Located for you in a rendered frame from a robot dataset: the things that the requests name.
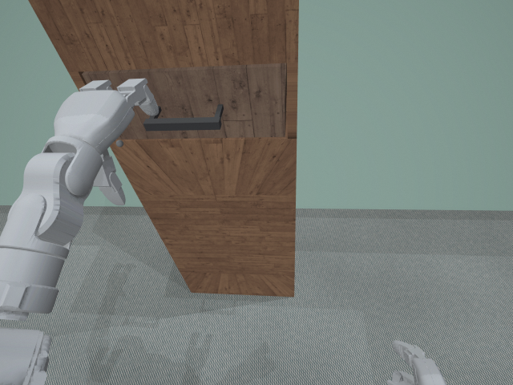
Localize robot left upper arm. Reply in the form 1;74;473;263
0;327;51;385

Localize robot right hand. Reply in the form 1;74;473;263
387;340;447;385

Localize cabinet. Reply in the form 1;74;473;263
28;0;299;297

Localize drawer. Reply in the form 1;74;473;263
82;63;287;140

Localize robot left hand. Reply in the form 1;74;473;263
54;79;159;205

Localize left robot forearm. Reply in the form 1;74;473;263
0;136;103;321

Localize handle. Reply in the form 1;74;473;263
143;104;224;131

